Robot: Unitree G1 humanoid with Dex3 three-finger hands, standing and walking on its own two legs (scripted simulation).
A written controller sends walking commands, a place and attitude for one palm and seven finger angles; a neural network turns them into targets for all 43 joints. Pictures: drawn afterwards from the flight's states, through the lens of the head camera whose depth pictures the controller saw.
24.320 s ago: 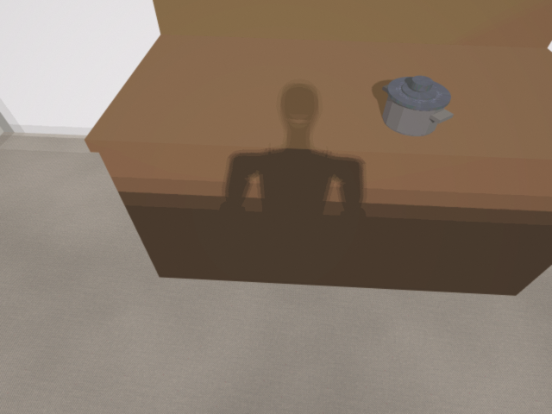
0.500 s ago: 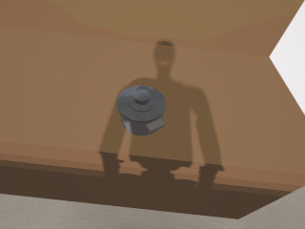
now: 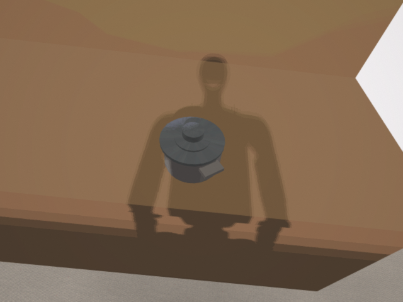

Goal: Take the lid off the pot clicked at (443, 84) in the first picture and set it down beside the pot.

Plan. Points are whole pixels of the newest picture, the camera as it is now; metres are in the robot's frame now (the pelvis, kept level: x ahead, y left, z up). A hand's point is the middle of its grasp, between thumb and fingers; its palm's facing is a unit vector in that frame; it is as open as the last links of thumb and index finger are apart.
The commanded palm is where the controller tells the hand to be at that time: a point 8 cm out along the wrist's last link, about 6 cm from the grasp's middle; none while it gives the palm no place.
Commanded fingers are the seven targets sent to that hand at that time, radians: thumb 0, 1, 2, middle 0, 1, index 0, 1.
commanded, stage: look again from close up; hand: left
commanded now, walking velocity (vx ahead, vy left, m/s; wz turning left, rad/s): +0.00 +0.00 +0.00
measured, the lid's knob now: (193, 132) +0.46 +0.06 +0.08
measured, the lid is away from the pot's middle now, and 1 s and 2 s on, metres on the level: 0.00 0.00 0.00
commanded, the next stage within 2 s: lift the closed hand beside the body in 0.62 s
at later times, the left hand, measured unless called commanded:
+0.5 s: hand out of the picture -0.06 +0.14 -0.19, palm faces +0.04 -0.99 -0.09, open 7.4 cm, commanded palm none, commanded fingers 0.00 0.90 0.90 -0.20 -0.30 -0.20 -0.30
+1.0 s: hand out of the picture +0.13 +0.16 -0.07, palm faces +0.10 -0.96 -0.25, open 5.9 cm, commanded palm +0.07 +0.22 -0.03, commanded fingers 0.00 0.90 0.90 -0.86 -1.02 -0.86 -1.02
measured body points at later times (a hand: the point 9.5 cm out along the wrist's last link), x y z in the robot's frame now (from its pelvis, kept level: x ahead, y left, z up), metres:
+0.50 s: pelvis +0.00 +0.00 +0.00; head +0.01 +0.03 +0.45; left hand -0.06 +0.19 -0.17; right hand -0.04 -0.19 -0.15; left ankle -0.02 +0.01 -0.74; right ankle -0.03 -0.17 -0.74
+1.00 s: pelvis -0.02 +0.00 -0.01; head -0.03 -0.02 +0.44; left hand +0.12 +0.21 -0.05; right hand +0.11 -0.26 -0.11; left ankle -0.02 +0.01 -0.74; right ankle -0.03 -0.17 -0.74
